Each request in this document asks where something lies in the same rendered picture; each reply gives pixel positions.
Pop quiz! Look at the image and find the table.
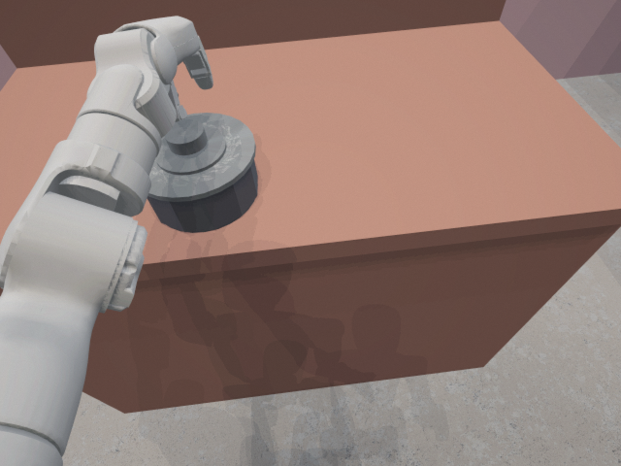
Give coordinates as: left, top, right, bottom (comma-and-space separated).
0, 0, 621, 414

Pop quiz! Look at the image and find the robot left hand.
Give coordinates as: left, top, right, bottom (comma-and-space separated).
117, 16, 213, 122

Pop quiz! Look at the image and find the pot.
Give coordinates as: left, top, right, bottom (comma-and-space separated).
147, 159, 258, 233

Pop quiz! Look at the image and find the knob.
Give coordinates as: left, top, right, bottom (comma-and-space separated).
164, 119, 208, 155

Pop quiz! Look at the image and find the left robot forearm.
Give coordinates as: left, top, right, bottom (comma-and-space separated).
0, 23, 178, 289

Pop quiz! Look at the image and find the lid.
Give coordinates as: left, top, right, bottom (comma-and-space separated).
148, 113, 256, 202

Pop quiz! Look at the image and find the robot left upper arm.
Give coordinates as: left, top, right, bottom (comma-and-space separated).
0, 191, 147, 466

